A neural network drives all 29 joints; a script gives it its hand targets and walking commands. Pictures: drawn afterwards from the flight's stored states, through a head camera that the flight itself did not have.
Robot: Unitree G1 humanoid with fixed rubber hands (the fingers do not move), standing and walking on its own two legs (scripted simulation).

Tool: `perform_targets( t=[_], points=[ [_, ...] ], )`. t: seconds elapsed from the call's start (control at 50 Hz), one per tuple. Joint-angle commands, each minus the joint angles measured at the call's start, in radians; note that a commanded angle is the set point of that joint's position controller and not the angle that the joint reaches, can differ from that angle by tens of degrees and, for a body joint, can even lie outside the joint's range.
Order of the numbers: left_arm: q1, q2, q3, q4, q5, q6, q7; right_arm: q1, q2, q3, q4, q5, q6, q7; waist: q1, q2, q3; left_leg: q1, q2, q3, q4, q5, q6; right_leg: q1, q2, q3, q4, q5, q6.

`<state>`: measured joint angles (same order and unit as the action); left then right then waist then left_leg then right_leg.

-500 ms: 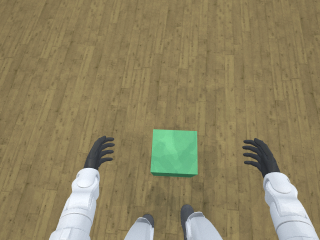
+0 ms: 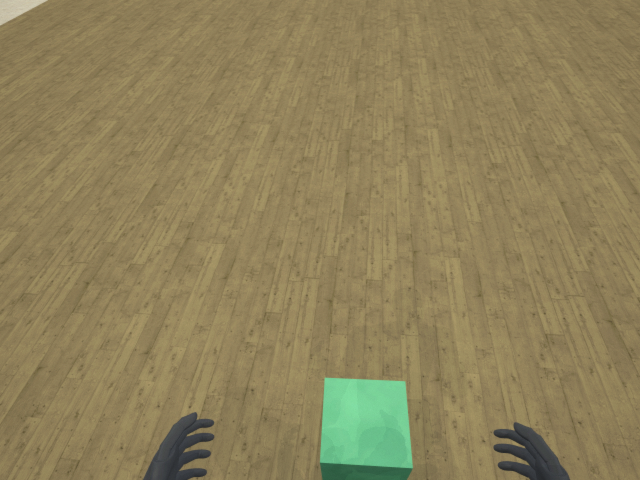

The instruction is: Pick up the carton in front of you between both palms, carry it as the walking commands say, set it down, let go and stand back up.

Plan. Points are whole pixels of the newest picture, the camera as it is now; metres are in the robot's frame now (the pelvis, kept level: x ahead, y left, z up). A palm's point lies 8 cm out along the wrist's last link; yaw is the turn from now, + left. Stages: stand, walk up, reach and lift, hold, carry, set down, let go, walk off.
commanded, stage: let go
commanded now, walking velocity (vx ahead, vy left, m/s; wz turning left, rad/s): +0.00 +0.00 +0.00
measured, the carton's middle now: (363, 435) +0.39 -0.05 -0.65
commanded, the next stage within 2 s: stand in 0.26 s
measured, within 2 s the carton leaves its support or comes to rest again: neither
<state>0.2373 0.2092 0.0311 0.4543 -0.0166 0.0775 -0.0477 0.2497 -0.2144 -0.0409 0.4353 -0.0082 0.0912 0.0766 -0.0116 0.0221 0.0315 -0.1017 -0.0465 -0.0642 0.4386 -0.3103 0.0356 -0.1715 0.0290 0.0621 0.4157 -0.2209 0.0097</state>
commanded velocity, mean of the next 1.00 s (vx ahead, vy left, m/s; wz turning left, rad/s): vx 0.00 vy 0.00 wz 0.00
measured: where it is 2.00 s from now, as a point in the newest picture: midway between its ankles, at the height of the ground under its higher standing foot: outside the picture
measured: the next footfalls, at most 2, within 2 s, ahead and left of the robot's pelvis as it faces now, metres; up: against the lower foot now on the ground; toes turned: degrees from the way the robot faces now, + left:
none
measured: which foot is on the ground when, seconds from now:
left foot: down 0.00-1.00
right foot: down 0.00-1.00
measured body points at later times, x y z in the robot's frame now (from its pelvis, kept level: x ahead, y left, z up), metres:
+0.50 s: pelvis +0.01 -0.04 -0.01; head +0.02 -0.04 +0.44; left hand +0.14 +0.26 -0.10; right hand +0.16 -0.32 -0.10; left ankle -0.05 +0.10 -0.74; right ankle +0.00 -0.13 -0.74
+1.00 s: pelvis +0.02 -0.01 +0.00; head +0.02 +0.00 +0.45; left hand +0.14 +0.29 -0.11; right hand +0.15 -0.30 -0.10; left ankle -0.05 +0.10 -0.74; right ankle +0.00 -0.13 -0.74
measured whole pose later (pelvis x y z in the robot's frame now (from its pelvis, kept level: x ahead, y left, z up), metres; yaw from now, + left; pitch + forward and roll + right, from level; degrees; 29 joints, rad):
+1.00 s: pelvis +0.02 -0.01 +0.00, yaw +1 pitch -1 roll -1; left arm 0.12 0.34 0.03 0.88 0.02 0.01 0.02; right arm 0.19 -0.36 -0.02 0.79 -0.03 0.00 -0.04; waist 0.01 0.01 0.01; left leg -0.08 -0.05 -0.08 0.45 -0.34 0.03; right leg -0.16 0.03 0.04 0.45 -0.27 0.00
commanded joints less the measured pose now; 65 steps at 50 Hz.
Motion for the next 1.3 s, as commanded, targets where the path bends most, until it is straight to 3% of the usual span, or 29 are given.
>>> perform_targets(
  t=[0.0,0.2,0.24,0.26,0.3,0.34,0.38,0.48,0.54,0.68,0.86,1.28],
  points=[
    [-0.055,0.058,0.017,-0.081,0.007,0.028,-0.007,-0.057,-0.116,-0.027,-0.107,-0.007,0.039,-0.001,0.002,0.007,0.058,-0.240,0.084,-0.019,-0.157,0.120,-0.039,0.209,0.021,-0.054,0.005,0.095,-0.015],
    [-0.063,0.085,0.041,-0.118,0.040,0.036,-0.029,-0.040,-0.090,-0.030,-0.138,-0.015,0.046,-0.011,-0.002,-0.032,-0.003,-0.150,0.034,0.019,-0.083,0.141,-0.032,0.222,-0.013,-0.018,0.007,0.186,-0.002],
    [-0.026,0.083,0.041,-0.061,0.010,-0.005,0.007,-0.053,-0.097,-0.026,-0.137,-0.006,0.105,-0.041,-0.001,-0.018,-0.073,-0.091,0.040,0.012,-0.015,0.259,-0.033,0.181,0.007,-0.015,0.042,0.195,0.008],
    [-0.041,0.227,0.067,0.081,0.045,-0.021,0.047,-0.092,-0.210,-0.052,0.003,-0.024,0.032,-0.077,0.047,-0.007,-0.035,-0.183,0.040,0.000,0.050,0.145,-0.068,0.067,-0.060,0.026,0.006,0.165,0.029],
    [-0.055,0.253,0.069,0.098,0.062,-0.042,0.067,-0.056,-0.206,-0.055,0.034,-0.029,-0.015,-0.095,0.024,-0.047,-0.029,-0.150,0.040,-0.024,0.045,0.020,-0.065,0.012,-0.102,0.109,-0.055,-0.036,0.015],
    [-0.088,0.241,0.071,0.099,0.066,-0.056,0.075,-0.042,-0.197,-0.051,0.054,-0.031,-0.042,-0.096,0.010,-0.057,-0.028,-0.124,0.042,-0.035,0.061,-0.017,-0.053,-0.035,-0.098,0.120,-0.067,-0.144,-0.012],
    [-0.097,0.231,0.066,0.132,0.065,-0.069,0.075,-0.042,-0.186,-0.047,0.086,-0.033,-0.065,-0.092,0.012,-0.056,-0.033,-0.126,0.056,-0.052,0.058,0.032,-0.043,-0.025,-0.095,0.122,-0.069,-0.062,-0.009],
    [-0.092,0.236,0.066,0.202,0.044,-0.083,0.078,-0.040,-0.219,-0.045,0.144,-0.028,-0.079,-0.098,0.018,-0.042,-0.092,-0.114,0.076,-0.066,0.067,0.240,-0.047,0.088,-0.093,0.093,0.011,0.325,0.010],
    [-0.090,0.255,0.066,0.240,0.042,-0.083,0.081,-0.041,-0.244,-0.044,0.174,-0.024,-0.082,-0.104,0.019,-0.044,-0.104,-0.094,0.087,-0.072,0.057,0.303,-0.044,0.110,-0.094,0.084,0.020,0.390,0.007],
    [-0.115,0.272,0.055,0.304,0.043,-0.081,0.080,-0.047,-0.278,-0.034,0.234,-0.027,-0.090,-0.112,0.016,0.002,-0.099,-0.067,0.109,-0.095,0.009,0.376,-0.036,0.111,-0.084,0.062,0.038,0.351,-0.026],
    [-0.139,0.274,0.037,0.365,0.042,-0.081,0.076,-0.071,-0.304,-0.024,0.289,-0.022,-0.102,-0.116,0.017,0.014,-0.085,-0.043,0.126,-0.116,-0.033,0.471,-0.029,0.106,-0.083,0.052,0.039,0.331,-0.033],
    [-0.167,0.303,0.017,0.473,0.034,-0.086,0.069,-0.112,-0.330,-0.004,0.400,-0.017,-0.112,-0.112,0.020,-0.017,-0.035,-0.048,0.124,-0.143,-0.126,0.296,-0.018,0.101,-0.109,0.086,-0.053,0.183,-0.028]
  ],
)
